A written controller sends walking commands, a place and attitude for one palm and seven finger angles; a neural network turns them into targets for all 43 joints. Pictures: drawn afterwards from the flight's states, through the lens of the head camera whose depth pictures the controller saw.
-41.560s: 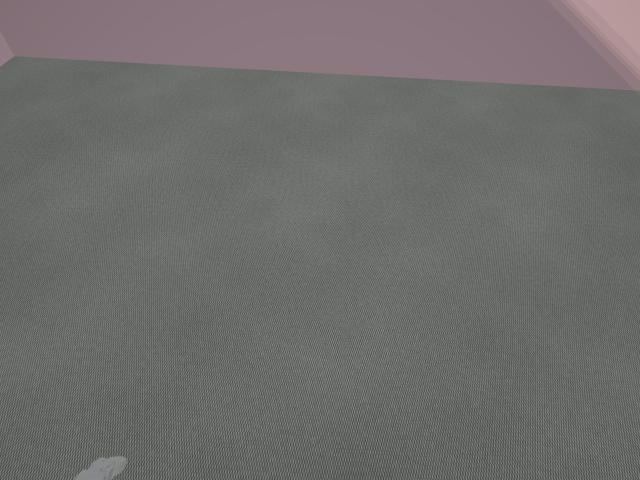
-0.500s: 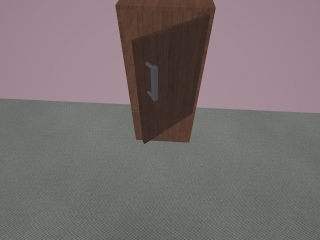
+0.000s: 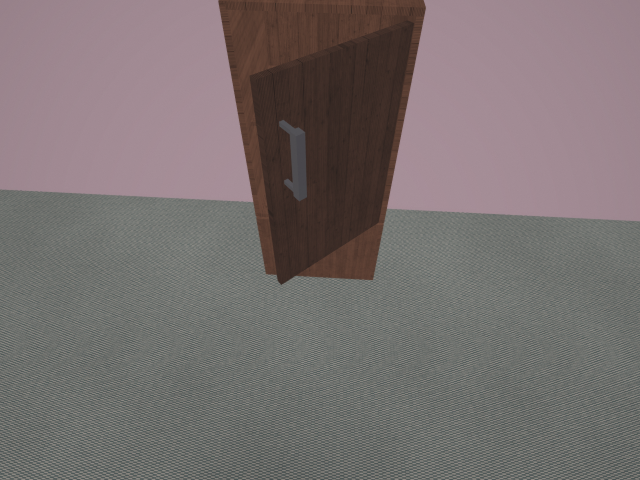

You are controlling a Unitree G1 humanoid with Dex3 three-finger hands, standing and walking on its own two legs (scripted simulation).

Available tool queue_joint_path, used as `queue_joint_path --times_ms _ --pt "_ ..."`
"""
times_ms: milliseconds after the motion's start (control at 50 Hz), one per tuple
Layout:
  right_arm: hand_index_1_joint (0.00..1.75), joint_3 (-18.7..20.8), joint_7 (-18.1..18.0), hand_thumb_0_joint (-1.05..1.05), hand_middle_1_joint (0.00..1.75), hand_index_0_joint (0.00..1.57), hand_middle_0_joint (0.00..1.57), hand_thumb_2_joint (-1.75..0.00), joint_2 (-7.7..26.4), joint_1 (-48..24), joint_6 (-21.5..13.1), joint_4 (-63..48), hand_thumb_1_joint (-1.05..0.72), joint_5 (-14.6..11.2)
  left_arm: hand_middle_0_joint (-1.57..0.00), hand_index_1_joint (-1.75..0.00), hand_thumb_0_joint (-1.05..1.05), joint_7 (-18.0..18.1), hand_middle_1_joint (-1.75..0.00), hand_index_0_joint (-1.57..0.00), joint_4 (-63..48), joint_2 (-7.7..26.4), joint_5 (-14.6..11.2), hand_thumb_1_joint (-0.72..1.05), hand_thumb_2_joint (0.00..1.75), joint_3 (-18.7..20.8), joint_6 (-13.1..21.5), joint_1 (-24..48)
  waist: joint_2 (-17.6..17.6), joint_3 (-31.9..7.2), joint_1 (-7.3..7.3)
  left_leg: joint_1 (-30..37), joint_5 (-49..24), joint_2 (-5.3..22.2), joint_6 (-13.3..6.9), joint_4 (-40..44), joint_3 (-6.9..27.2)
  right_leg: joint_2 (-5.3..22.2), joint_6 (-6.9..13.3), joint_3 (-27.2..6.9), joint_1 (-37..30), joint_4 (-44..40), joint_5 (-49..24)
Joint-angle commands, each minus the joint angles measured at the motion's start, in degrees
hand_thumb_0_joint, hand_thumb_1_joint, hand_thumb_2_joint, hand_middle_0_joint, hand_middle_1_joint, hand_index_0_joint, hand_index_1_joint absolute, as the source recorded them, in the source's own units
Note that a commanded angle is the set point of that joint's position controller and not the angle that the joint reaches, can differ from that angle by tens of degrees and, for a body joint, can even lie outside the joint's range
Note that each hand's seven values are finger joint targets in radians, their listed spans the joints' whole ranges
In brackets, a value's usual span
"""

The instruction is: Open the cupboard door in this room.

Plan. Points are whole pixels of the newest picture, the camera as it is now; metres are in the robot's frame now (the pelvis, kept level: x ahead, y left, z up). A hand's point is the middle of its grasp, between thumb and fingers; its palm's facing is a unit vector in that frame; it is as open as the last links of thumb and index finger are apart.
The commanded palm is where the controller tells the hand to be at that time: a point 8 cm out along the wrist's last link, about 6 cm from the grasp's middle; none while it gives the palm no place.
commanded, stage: look to check the result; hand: left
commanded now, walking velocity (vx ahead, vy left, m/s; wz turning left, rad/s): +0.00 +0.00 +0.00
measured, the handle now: (292, 161) +0.67 +0.09 +0.00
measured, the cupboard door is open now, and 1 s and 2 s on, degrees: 43 43 43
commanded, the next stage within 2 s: walk to a spot facing it in 0.16 s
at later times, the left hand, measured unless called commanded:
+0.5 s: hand out of the picture +0.05 +0.20 -0.18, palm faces -0.06 -0.97 -0.24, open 7.4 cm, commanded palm none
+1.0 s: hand out of the picture +0.10 +0.17 -0.18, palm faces -0.30 -0.92 -0.26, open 7.4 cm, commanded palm none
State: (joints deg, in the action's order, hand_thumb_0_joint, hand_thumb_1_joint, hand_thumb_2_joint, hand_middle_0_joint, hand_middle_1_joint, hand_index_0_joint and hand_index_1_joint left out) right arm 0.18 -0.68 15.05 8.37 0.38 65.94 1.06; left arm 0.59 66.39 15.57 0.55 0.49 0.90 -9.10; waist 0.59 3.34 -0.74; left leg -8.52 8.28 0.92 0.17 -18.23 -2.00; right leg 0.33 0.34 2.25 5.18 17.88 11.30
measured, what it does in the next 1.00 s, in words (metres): lifts its left foot, turning right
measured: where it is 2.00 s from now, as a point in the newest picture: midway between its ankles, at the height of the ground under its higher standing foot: outside the picture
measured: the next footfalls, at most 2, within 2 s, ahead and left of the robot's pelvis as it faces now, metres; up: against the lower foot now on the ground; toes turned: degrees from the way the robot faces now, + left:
left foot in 1.04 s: +0.09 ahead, +0.12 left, +0.00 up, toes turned -26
right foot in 1.28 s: -0.02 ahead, -0.16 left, +0.00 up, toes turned -32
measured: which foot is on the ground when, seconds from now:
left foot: down 0.00-0.66, up 0.68-1.00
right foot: down 0.00-1.00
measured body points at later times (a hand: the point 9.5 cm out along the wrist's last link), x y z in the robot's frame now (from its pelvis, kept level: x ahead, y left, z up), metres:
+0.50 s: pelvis +0.00 +0.00 -0.01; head +0.03 +0.00 +0.44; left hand +0.05 +0.25 -0.16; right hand +0.04 -0.25 -0.16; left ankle +0.02 +0.12 -0.75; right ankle -0.02 -0.11 -0.75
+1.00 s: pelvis -0.01 -0.01 -0.01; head +0.05 -0.03 +0.44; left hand +0.12 +0.22 -0.16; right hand +0.02 -0.29 -0.14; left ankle +0.04 +0.13 -0.72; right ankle -0.02 -0.11 -0.75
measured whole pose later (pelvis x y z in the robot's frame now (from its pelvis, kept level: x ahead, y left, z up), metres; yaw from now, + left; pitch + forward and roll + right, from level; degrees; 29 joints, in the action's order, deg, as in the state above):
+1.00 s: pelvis -0.01 -0.01 -0.01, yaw -23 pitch +2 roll +2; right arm 3.0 -2.1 11.6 4.6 2.0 52.2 -0.1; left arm 0.1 55.2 12.8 1.4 5.0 -3.0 -13.6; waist -2.5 5.7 1.9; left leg -18.9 23.0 0.2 2.5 -39.7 0.5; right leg -4.7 1.8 -11.9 16.8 27.6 11.5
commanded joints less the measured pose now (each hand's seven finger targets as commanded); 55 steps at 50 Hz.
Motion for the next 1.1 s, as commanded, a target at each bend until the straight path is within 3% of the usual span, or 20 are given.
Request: queue_joint_path --times_ms 0,260,320,400,480,520,560,600,620,640,660,700,760,900,960,980,1000,1020,1040,1080 --pt "0.3 1.65 -0.41 0.0 0.3 0.2 0.2 -0.9 8.74 -0.07 -1.06 -2.48 -0.9 0.08 -0.2 -0.3 0.0 0.71 -0.3 -0.2 -2.23 9.34 0.01 0.9 0.9 1.48 0.93 -0.05 -0.68 -2.51 0.11 3.07 -5.97 5.67 -1.11 2.1 5.19 6.79 1.57 -5.43 2.75 -3.9 -6.53" --pt "0.3 1.55 -0.63 0.0 0.3 0.2 0.2 -0.9 8.11 0.18 -1.19 -2.34 -0.9 0.1 -0.2 -0.3 0.0 0.85 -0.3 -0.2 -2.11 8.44 0.02 0.9 0.9 1.46 0.98 -0.82 0.16 -3.1 0.17 3.71 -7.65 5.87 -1.01 1.98 4.82 6.81 1.59 -5.19 1.78 -3.77 -8.8" --pt "0.3 1.18 -1.01 0.0 0.3 0.2 0.2 -0.9 4.36 2.8 -0.54 -2.12 -0.9 0.14 -0.2 -0.3 0.0 1.0 -0.3 -0.2 -2.32 5.27 -0.02 0.9 0.9 1.42 -0.13 -2.32 -0.43 -3.45 -0.02 4.38 -8.08 6.47 -0.4 -0.66 2.64 6.49 1.37 -6.29 3.85 -1.51 -11.9" --pt "0.3 2.86 -1.74 0.0 0.3 0.2 0.2 -0.9 5.55 4.53 0.42 -4.18 -0.9 0.2 -0.2 -0.3 0.0 0.6 -0.3 -0.2 -5.04 6.2 0.32 0.9 0.9 3.13 -1.83 -2.43 -0.43 -2.44 -0.25 2.95 -5.12 7.72 -0.64 -4.33 0.23 5.39 1.96 -8.3 7.75 4.12 -13.28" --pt "0.3 4.46 -2.2 0.0 0.3 0.2 0.2 -0.9 7.48 4.75 0.79 -7.44 -0.9 0.46 -0.2 -0.3 0.0 -0.31 -0.3 -0.2 -9.02 5.05 0.74 0.9 0.9 4.12 -3.2 -2.25 4.5 -1.02 -0.13 1.58 0.64 12.5 -3.42 -2.17 3.32 1.6 1.49 -7.47 14.63 12.93 -5.43" --pt "0.3 5.15 -2.21 0.0 0.3 0.2 0.2 -0.9 8.79 4.49 0.53 -8.73 -0.9 0.55 -0.2 -0.3 0.0 -0.73 -0.3 -0.2 -10.48 3.52 0.73 0.9 0.9 4.41 -3.83 -2.88 10.48 -1.8 0.57 0.42 0.83 19.02 -7.79 1.89 7.52 -0.6 0.72 -3.95 17.02 25.7 10.49" --pt "0.3 5.33 -2.17 0.0 0.3 0.2 0.2 -0.9 8.42 3.49 0.18 -9.99 -0.9 1.01 -0.2 -0.3 0.0 -1.16 -0.3 -0.2 -11.95 2.38 0.77 0.9 0.9 4.72 -4.18 -2.46 11.18 -1.92 1.01 -1.03 -3.88 21.88 -9.98 1.55 6.89 1.49 0.73 -3.55 17.13 30.84 18.39" --pt "0.3 5.27 -2.11 0.0 0.3 0.2 0.2 -0.9 8.11 0.9 0.15 -11.17 -0.9 1.02 -0.2 -0.3 0.0 -1.45 -0.3 -0.2 -11.45 1.84 0.78 0.9 0.9 4.92 -3.61 -6.76 7.37 -3.9 3.6 -3.16 -10.42 18.98 -7.07 -6.2 0.61 1.55 0.78 -2.06 10.08 22.29 11.8" --pt "0.3 5.41 -2.06 0.0 0.3 0.2 0.2 -0.9 7.76 -0.64 0.37 -12.07 -0.9 0.49 -0.2 -0.3 0.0 -1.35 -0.3 -0.2 -10.62 2.97 0.93 0.9 0.9 5.4 -3.2 -10.64 0.58 -4.44 5.62 -7.06 -5.79 15.21 -4.01 -13.94 -2.41 1.89 1.18 -3.94 4.62 12.21 0.68" --pt "0.3 5.27 -1.9 0.0 0.3 0.2 0.2 -0.9 4.26 -0.71 0.79 -13.56 -0.9 -0.25 -0.2 -0.3 0.0 -0.61 -0.3 -0.2 -10.7 8.32 1.76 0.9 0.9 6.44 -2.55 -11.79 -15.73 -3.61 5.34 -15.83 12.34 5.25 0.97 -26.65 -8.5 12.31 4.57 -21.46 2.06 0.65 -10.39" --pt "0.3 4.96 -1.38 0.0 0.3 0.2 0.2 -0.9 3.18 -1.85 1.35 -14.86 -0.9 -0.37 -0.2 -0.3 0.0 -0.16 -0.3 -0.2 -11.11 11.75 1.12 0.9 0.9 6.88 -2.62 -11.49 -19.07 -1.03 6.02 -21.09 27.69 0.56 1.92 -39.33 -4.8 19.61 10.25 -30.69 4.18 -3.04 -15.63" --pt "0.3 5.27 -1.44 0.0 0.3 0.2 0.2 -0.9 3.36 -2.51 1.88 -14.45 -0.9 -0.23 -0.2 -0.3 0.0 0.65 -0.3 -0.2 -12.85 9.08 1.05 0.9 0.9 6.99 -2.77 -6.35 -12.62 0.85 3.05 -24.56 21.54 2.44 1.52 -48.43 3.3 15.34 12.49 -30.41 7.03 -1.66 -6.04" --pt "0.3 4.64 -1.2 0.0 0.3 0.2 0.2 -0.9 1.72 -1.95 1.39 -14.78 -0.9 -0.22 -0.2 -0.3 0.0 1.06 -0.3 -0.2 -14.01 7.35 1.03 0.9 0.9 6.75 -2.05 -5.01 -6.29 -3.96 2.03 -21.38 18.02 2.47 2.45 -43.76 3.04 12.52 11.93 -25.93 3.86 1.78 -14.64" --pt "0.3 4.42 -1.59 0.0 0.3 0.2 0.2 -0.9 1.59 -2.6 0.82 -17.01 -0.9 -1.02 -0.2 -0.3 0.0 0.46 -0.3 -0.2 -14.64 9.03 1.16 0.9 0.9 7.39 -2.58 -6.2 -9.75 -4.61 2.79 -15.4 17.85 -0.41 2.16 -27.27 2.52 9.73 11.2 -28.77 2.49 2.87 -18.09" --pt "0.3 4.3 -2.08 0.0 0.3 0.2 0.2 -0.9 2.01 3.26 0.01 -15.76 -0.9 -1.22 -0.2 -0.3 0.0 0.35 -0.3 -0.2 -15.89 8.41 0.72 0.9 0.9 7.22 -2.95 -2.79 -7.87 -6.88 -0.48 -3.41 9.03 -0.96 1.79 -10.21 2.52 6.48 7.05 -27.74 7.82 7.29 -17.8" --pt "0.3 4.62 -2.45 0.0 0.3 0.2 0.2 -0.9 4.1 5.23 -0.47 -15.17 -0.9 -1.06 -0.2 -0.3 0.0 0.11 -0.3 -0.2 -16.64 6.97 0.22 0.9 0.9 6.73 -3.03 -1.8 -3.7 -7.2 -1.59 5.65 6.33 2.63 0.61 -3.21 5.09 3.2 4.07 -24.63 15.81 10.35 -11.71" --pt "0.3 5.56 -2.72 0.0 0.3 0.2 0.2 -0.9 9.63 5.62 -0.96 -15.82 -0.9 -0.09 -0.2 -0.3 0.0 -0.64 -0.3 -0.2 -18.17 3.57 -0.35 0.9 0.9 5.95 -3.18 -2.33 11.16 -6.39 -1.45 11.1 5.61 16.45 -4.41 2.88 20.38 -4.69 0.29 -16.23 27.55 19.79 5.69" --pt "0.3 6.04 -2.84 0.0 0.3 0.2 0.2 -0.9 12.3 6.14 -0.72 -17.06 -0.9 0.27 -0.2 -0.3 0.0 -1.14 -0.3 -0.2 -19.78 3.62 0.08 0.9 0.9 5.68 -2.82 -1.19 15.3 -5.56 -1.29 6.5 0.72 27.63 -10.46 5.11 27.76 -4.05 -2.17 -7.24 28.82 32.77 22.42" --pt "0.3 5.98 -3.12 0.0 0.3 0.2 0.2 -0.9 13.8 4.05 -0.69 -18.86 -0.9 0.83 -0.2 -0.3 0.0 -1.96 -0.3 -0.2 -21.63 4.83 0.67 0.9 0.9 6.28 -2.42 -0.97 8.44 -4.12 -0.32 -3.08 1.13 29.03 -13.96 3.96 26.92 -0.5 -3.16 -6.3 26.57 40.98 21.8" --pt "0.3 4.9 -2.39 0.0 0.3 0.2 0.2 -0.9 9.73 2.09 -0.99 -18.38 -0.9 1.37 -0.2 -0.3 0.0 -2.3 -0.3 -0.2 -19.53 4.37 1.02 0.9 0.9 6.49 -3.36 0.33 13.4 -1.98 0.97 -3.09 -10.19 19.83 -10.0 0.94 15.91 -0.27 -3.43 -5.57 27.85 46.85 17.57"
